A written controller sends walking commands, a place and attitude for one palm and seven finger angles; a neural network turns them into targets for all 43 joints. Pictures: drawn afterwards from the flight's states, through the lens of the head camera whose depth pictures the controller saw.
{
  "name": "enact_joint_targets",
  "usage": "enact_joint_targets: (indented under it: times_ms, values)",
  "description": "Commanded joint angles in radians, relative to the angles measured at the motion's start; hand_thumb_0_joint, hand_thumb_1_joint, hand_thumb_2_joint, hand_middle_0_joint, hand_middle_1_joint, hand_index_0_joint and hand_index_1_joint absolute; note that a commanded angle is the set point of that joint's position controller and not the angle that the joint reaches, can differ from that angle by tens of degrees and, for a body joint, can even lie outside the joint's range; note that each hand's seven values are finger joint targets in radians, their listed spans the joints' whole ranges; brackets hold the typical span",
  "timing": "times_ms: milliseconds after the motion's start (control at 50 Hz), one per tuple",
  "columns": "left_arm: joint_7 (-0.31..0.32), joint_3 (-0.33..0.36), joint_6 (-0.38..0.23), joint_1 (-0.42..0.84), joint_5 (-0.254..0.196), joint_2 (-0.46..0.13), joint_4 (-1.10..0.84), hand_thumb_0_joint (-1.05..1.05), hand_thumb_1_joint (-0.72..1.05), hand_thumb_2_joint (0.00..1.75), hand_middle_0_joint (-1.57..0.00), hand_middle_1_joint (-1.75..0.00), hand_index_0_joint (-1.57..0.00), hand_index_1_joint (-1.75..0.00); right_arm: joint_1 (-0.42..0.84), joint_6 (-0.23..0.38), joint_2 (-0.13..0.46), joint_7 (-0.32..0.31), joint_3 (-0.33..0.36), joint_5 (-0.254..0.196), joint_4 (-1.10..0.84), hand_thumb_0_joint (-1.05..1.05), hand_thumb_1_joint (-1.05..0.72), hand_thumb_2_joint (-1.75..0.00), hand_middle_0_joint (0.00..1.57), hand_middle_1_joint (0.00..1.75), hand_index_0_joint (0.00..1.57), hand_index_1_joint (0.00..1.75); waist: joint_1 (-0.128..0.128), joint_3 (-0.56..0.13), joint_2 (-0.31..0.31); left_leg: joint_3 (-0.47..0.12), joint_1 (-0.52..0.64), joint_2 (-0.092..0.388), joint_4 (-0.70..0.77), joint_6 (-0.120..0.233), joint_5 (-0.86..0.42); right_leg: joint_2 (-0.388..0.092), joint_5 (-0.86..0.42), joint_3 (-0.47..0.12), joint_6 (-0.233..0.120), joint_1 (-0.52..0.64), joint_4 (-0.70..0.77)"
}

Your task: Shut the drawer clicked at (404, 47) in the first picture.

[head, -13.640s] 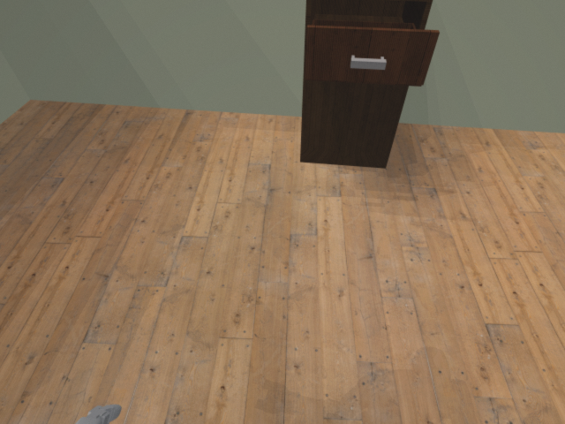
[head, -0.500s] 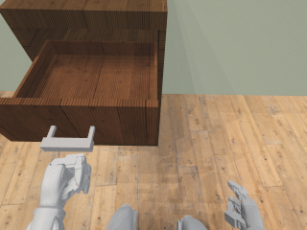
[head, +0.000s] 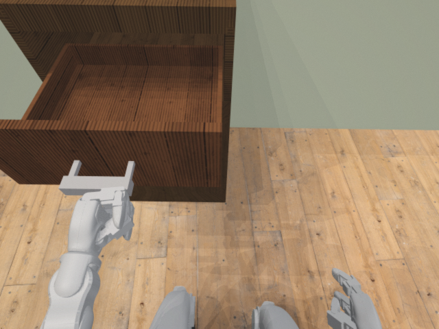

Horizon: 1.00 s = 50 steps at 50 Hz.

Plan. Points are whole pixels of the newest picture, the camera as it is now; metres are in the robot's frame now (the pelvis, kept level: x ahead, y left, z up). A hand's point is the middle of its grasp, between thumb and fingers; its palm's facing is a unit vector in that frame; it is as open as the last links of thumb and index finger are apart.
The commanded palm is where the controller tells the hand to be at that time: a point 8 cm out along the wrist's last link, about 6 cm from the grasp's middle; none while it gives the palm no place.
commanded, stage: push the drawer shut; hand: left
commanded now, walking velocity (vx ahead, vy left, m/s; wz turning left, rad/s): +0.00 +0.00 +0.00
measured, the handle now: (100, 175) +0.37 +0.23 +0.05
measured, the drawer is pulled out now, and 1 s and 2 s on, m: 0.27 0.14 0.01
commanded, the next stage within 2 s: none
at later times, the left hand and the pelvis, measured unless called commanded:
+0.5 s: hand (134, 179) +0.36 +0.17 +0.05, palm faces +0.00 -1.00 -0.05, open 3.1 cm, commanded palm +0.35 +0.23 +0.06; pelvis +0.00 +0.01 +0.01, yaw -1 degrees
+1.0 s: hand (141, 156) +0.41 +0.17 +0.05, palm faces +0.04 -1.00 -0.05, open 3.2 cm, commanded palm +0.41 +0.22 +0.06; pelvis +0.00 +0.02 +0.01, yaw -1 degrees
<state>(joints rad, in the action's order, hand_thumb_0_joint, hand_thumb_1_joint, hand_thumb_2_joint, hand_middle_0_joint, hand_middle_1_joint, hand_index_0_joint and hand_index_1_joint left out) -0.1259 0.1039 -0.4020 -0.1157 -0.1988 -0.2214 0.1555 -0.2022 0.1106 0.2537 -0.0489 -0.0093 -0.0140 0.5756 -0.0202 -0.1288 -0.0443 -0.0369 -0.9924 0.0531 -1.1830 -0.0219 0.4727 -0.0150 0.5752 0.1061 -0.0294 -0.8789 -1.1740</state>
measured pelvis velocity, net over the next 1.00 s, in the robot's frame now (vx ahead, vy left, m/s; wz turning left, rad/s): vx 0.00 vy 0.02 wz -0.02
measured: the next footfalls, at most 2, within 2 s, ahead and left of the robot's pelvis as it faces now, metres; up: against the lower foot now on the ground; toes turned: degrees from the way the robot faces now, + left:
none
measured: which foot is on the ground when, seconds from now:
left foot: down 0.00-1.00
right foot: down 0.00-1.00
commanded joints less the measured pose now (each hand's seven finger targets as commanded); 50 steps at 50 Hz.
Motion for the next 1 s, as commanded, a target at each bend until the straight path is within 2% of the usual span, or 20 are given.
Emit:
enact_joint_targets:
  times_ms: [0, 60, 120, 140, 160, 240, 260, 300, 380, 420, 480, 540, 600, 680, 740, 760, 800, 940, 960, 980]
  values:
    - [0.013, 0.073, -0.050, 0.362, -0.017, -0.135, -0.179, 0.00, 0.90, 0.90, -1.40, -1.60, -1.40, -1.60, 0.019, 0.044, 0.125, -0.020, 0.046, -0.008, -0.124, 0.00, -0.90, -0.90, 0.20, 0.30, 0.20, 0.30, -0.058, -0.291, 0.003, 0.016, 0.240, -0.040, 0.152, 0.051, -0.095, 0.019, -0.145, -0.095, 0.021, 0.079, 0.248]
    - [0.011, 0.097, -0.042, 0.411, -0.022, -0.154, -0.133, 0.00, 0.90, 0.90, -1.40, -1.60, -1.40, -1.60, 0.017, 0.042, 0.125, -0.023, 0.042, -0.009, -0.116, 0.00, -0.90, -0.90, 0.20, 0.30, 0.20, 0.30, -0.052, -0.312, 0.003, 0.016, 0.242, -0.040, 0.158, 0.051, -0.103, 0.019, -0.150, -0.100, 0.020, 0.100, 0.253]
    - [0.010, 0.109, -0.034, 0.451, -0.028, -0.154, -0.083, 0.00, 0.90, 0.90, -1.40, -1.60, -1.40, -1.60, 0.015, 0.039, 0.125, -0.022, 0.042, -0.011, -0.112, 0.00, -0.90, -0.90, 0.20, 0.30, 0.20, 0.30, -0.049, -0.301, 0.002, 0.019, 0.250, -0.039, 0.170, 0.048, -0.105, 0.019, -0.155, -0.099, 0.021, 0.103, 0.263]
    - [0.015, 0.134, -0.033, 0.458, -0.027, -0.179, -0.053, 0.00, 0.90, 0.90, -1.40, -1.60, -1.40, -1.60, 0.011, 0.036, 0.129, -0.021, 0.041, -0.011, -0.106, 0.00, -0.90, -0.90, 0.20, 0.30, 0.20, 0.30, -0.047, -0.290, 0.016, 0.014, 0.240, -0.037, 0.175, 0.049, -0.102, 0.023, -0.147, -0.095, 0.020, 0.101, 0.262]
    - [0.015, 0.114, -0.034, 0.481, -0.025, -0.155, -0.044, 0.00, 0.90, 0.90, -1.40, -1.60, -1.40, -1.60, 0.012, 0.034, 0.125, -0.019, 0.040, -0.011, -0.106, 0.00, -0.90, -0.90, 0.20, 0.30, 0.20, 0.30, -0.050, -0.293, 0.000, 0.017, 0.249, -0.039, 0.177, 0.048, -0.104, 0.020, -0.154, -0.096, 0.020, 0.100, 0.263]
    - [0.024, 0.137, -0.044, 0.530, -0.017, -0.178, 0.025, 0.00, 0.90, 0.90, -1.40, -1.60, -1.40, -1.60, -0.007, 0.029, 0.131, -0.016, 0.042, -0.008, -0.098, 0.00, -0.90, -0.90, 0.20, 0.30, 0.20, 0.30, -0.049, -0.290, 0.020, 0.012, 0.251, -0.036, 0.188, 0.046, -0.112, 0.024, -0.164, -0.088, 0.019, 0.100, 0.260]
    - [0.022, 0.112, -0.045, 0.546, -0.014, -0.149, 0.035, 0.00, 0.90, 0.90, -1.40, -1.60, -1.40, -1.60, -0.009, 0.027, 0.128, -0.013, 0.041, -0.009, -0.100, 0.00, -0.90, -0.90, 0.20, 0.30, 0.20, 0.30, -0.052, -0.292, 0.013, 0.013, 0.260, -0.038, 0.189, 0.046, -0.118, 0.023, -0.177, -0.086, 0.019, 0.094, 0.256]
    - [0.025, 0.142, -0.050, 0.583, -0.012, -0.180, 0.066, 0.00, 0.90, 0.90, -1.40, -1.60, -1.40, -1.60, -0.019, 0.022, 0.133, -0.011, 0.044, -0.008, -0.091, 0.00, -0.90, -0.90, 0.20, 0.30, 0.20, 0.30, -0.052, -0.293, 0.025, 0.015, 0.258, -0.037, 0.191, 0.044, -0.118, 0.022, -0.180, -0.089, 0.020, 0.100, 0.260]
    - [0.029, 0.123, -0.064, 0.622, 0.003, -0.160, 0.079, 0.00, 0.90, 0.90, -1.40, -1.60, -1.40, -1.60, -0.036, 0.012, 0.134, -0.003, 0.050, -0.005, -0.088, 0.00, -0.90, -0.90, 0.20, 0.30, 0.20, 0.30, -0.051, -0.332, -0.019, 0.012, 0.311, -0.035, 0.197, 0.042, -0.161, 0.024, -0.227, -0.074, 0.015, 0.084, 0.243]
    - [0.032, 0.142, -0.068, 0.634, 0.005, -0.180, 0.088, 0.00, 0.90, 0.90, -1.40, -1.60, -1.40, -1.60, -0.048, 0.006, 0.136, -0.001, 0.052, -0.003, -0.084, 0.00, -0.90, -0.90, 0.20, 0.30, 0.20, 0.30, -0.045, -0.352, -0.014, 0.014, 0.314, -0.036, 0.197, 0.041, -0.181, 0.024, -0.248, -0.076, 0.015, 0.103, 0.242]
    - [0.037, 0.147, -0.068, 0.694, 0.012, -0.191, 0.144, 0.00, 0.90, 0.90, -1.40, -1.60, -1.40, -1.60, -0.057, -0.007, 0.140, 0.000, 0.052, -0.003, -0.073, 0.00, -0.90, -0.90, 0.20, 0.30, 0.20, 0.30, -0.066, -0.326, 0.021, 0.011, 0.295, -0.032, 0.197, 0.042, -0.159, 0.027, -0.232, -0.074, 0.019, 0.082, 0.244]
    - [0.040, 0.142, -0.079, 0.757, 0.021, -0.191, 0.157, 0.00, 0.90, 0.90, -1.40, -1.60, -1.40, -1.60, -0.071, -0.013, 0.142, -0.001, 0.054, -0.002, -0.065, 0.00, -0.90, -0.90, 0.20, 0.30, 0.20, 0.30, -0.070, -0.335, -0.018, 0.003, 0.324, -0.031, 0.198, 0.041, -0.173, 0.029, -0.236, -0.066, 0.013, 0.054, 0.233]
    - [0.044, 0.152, -0.082, 0.758, 0.024, -0.196, 0.184, 0.00, 0.90, 0.90, -1.40, -1.60, -1.40, -1.60, -0.081, -0.023, 0.144, 0.004, 0.057, 0.000, -0.060, 0.00, -0.90, -0.90, 0.20, 0.30, 0.20, 0.30, -0.063, -0.366, -0.017, -0.001, 0.356, -0.027, 0.202, 0.036, -0.213, 0.029, -0.267, -0.062, 0.011, 0.057, 0.229]
    - [0.050, 0.125, -0.087, 0.812, 0.028, -0.166, 0.196, 0.00, 0.90, 0.90, -1.40, -1.60, -1.40, -1.60, -0.090, -0.029, 0.144, 0.009, 0.058, 0.002, -0.053, 0.00, -0.90, -0.90, 0.20, 0.30, 0.20, 0.30, -0.069, -0.386, -0.046, -0.011, 0.396, -0.025, 0.204, 0.031, -0.233, 0.029, -0.269, -0.053, 0.009, 0.031, 0.222]
    - [0.062, 0.171, -0.095, 0.834, 0.035, -0.221, 0.228, 0.00, 0.90, 0.90, -1.40, -1.60, -1.40, -1.60, -0.102, -0.038, 0.151, 0.008, 0.061, 0.004, -0.047, 0.00, -0.90, -0.90, 0.20, 0.30, 0.20, 0.30, -0.066, -0.388, -0.006, -0.011, 0.377, -0.024, 0.202, 0.034, -0.236, 0.032, -0.275, -0.055, 0.008, 0.048, 0.222]
    - [0.060, 0.146, -0.099, 0.841, 0.039, -0.190, 0.225, 0.00, 0.90, 0.90, -1.40, -1.60, -1.40, -1.60, -0.101, -0.041, 0.146, 0.011, 0.060, 0.005, -0.048, 0.00, -0.90, -0.90, 0.20, 0.30, 0.20, 0.30, -0.070, -0.405, -0.030, -0.007, 0.390, -0.026, 0.199, 0.033, -0.252, 0.031, -0.289, -0.057, 0.010, 0.044, 0.220]
    - [0.063, 0.144, -0.104, 0.878, 0.040, -0.186, 0.248, 0.00, 0.90, 0.90, -1.40, -1.60, -1.40, -1.60, -0.105, -0.045, 0.144, 0.013, 0.059, 0.006, -0.040, 0.00, -0.90, -0.90, 0.20, 0.30, 0.20, 0.30, -0.076, -0.390, -0.011, -0.007, 0.381, -0.025, 0.199, 0.033, -0.241, 0.031, -0.283, -0.055, 0.011, 0.041, 0.224]
    - [0.073, 0.155, -0.128, 1.027, 0.068, -0.224, 0.350, 0.00, 0.90, 0.90, -1.40, -1.60, -1.40, -1.60, -0.122, -0.059, 0.150, 0.010, 0.058, 0.009, -0.020, 0.00, -0.90, -0.90, 0.20, 0.30, 0.20, 0.30, -0.099, -0.370, -0.031, -0.013, 0.356, -0.026, 0.189, 0.035, -0.186, 0.033, -0.233, -0.060, 0.009, -0.010, 0.218]
    - [0.072, 0.141, -0.128, 1.056, 0.066, -0.201, 0.371, 0.00, 0.90, 0.90, -1.40, -1.60, -1.40, -1.60, -0.122, -0.061, 0.147, 0.011, 0.056, 0.009, -0.015, 0.00, -0.90, -0.90, 0.20, 0.30, 0.20, 0.30, -0.112, -0.374, -0.026, -0.010, 0.358, -0.029, 0.185, 0.038, -0.180, 0.032, -0.232, -0.061, 0.012, -0.018, 0.223]
    - [0.071, 0.167, -0.129, 1.085, 0.067, -0.240, 0.398, 0.00, 0.90, 0.90, -1.40, -1.60, -1.40, -1.60, -0.126, -0.063, 0.151, 0.009, 0.055, 0.009, -0.008, 0.00, -0.90, -0.90, 0.20, 0.30, 0.20, 0.30, -0.112, -0.368, -0.013, -0.008, 0.335, -0.028, 0.181, 0.038, -0.152, 0.032, -0.214, -0.066, 0.014, -0.015, 0.225]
